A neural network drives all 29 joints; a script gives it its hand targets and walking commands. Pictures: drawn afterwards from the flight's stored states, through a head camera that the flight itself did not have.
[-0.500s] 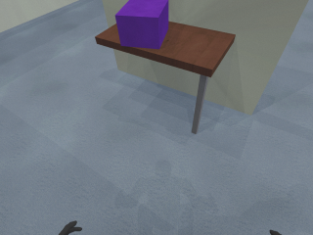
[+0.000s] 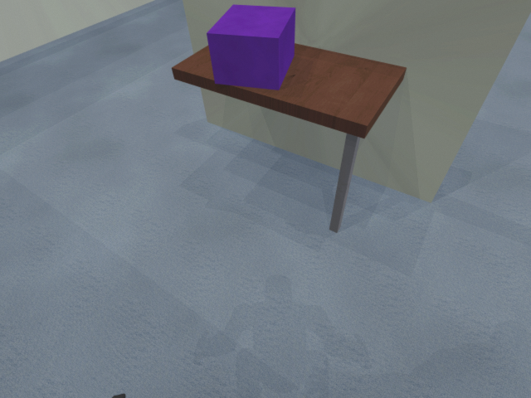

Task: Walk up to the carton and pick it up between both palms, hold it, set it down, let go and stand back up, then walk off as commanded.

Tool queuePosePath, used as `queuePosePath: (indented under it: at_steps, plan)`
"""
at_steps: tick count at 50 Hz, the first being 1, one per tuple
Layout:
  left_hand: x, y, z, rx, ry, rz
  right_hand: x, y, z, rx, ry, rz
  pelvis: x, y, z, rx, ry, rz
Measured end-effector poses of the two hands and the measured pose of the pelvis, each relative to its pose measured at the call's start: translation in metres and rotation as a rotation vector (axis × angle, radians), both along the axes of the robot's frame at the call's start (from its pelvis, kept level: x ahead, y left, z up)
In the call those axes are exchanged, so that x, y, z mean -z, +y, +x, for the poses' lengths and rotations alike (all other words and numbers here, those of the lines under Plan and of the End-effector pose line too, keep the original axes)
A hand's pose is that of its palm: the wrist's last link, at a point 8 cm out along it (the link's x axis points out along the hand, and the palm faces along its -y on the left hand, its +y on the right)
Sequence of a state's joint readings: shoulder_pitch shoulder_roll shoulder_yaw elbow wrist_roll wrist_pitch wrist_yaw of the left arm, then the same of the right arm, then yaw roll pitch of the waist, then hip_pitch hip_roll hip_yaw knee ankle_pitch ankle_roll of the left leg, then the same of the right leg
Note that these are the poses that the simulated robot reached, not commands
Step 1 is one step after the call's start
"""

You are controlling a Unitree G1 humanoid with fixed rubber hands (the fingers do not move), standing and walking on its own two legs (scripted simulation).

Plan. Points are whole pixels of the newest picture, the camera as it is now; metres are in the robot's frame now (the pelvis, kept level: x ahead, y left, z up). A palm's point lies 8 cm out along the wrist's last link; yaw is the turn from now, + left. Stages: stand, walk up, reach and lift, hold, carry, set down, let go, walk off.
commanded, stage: stand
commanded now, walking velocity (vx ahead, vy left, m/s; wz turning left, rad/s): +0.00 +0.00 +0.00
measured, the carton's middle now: (255, 45) +1.30 +0.13 -0.05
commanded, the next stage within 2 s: walk up in 0.44 s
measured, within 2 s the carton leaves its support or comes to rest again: neither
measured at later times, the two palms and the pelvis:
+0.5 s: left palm out of the picture +0.09 +0.30 -0.11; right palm out of the picture +0.09 -0.28 -0.12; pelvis +0.00 +0.00 +0.00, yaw +0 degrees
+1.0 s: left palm out of the picture +0.13 +0.44 -0.11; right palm out of the picture +0.14 -0.26 -0.11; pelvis +0.07 +0.09 -0.03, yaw -5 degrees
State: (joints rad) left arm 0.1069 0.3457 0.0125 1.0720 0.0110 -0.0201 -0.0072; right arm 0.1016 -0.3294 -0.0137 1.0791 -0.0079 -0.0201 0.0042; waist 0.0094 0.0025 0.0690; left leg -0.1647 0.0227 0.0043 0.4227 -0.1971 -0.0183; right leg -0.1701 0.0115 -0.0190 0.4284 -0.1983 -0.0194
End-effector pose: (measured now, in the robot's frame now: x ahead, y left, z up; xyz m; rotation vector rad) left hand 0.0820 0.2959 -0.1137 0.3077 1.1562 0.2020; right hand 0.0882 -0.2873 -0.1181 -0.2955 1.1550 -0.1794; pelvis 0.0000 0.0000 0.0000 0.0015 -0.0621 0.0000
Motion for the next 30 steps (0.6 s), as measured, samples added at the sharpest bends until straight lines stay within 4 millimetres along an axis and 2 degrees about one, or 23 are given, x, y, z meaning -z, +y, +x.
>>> queuePosePath:
  at_steps: [8, 30]
  plan:
    - [0.001, 0.001, -0.004, -0.003, 0.023, -0.003, -0.002, 0.001, 0.004, -0.001, 0.003, -0.005, -0.002, 0.002, 0.0, -0.002, 0.0, -0.002]
    - [-0.001, 0.006, 0.008, 0.005, 0.014, 0.006, 0.0, 0.009, 0.004, 0.007, 0.032, 0.009, -0.003, 0.005, 0.007, -0.007, 0.012, -0.001]
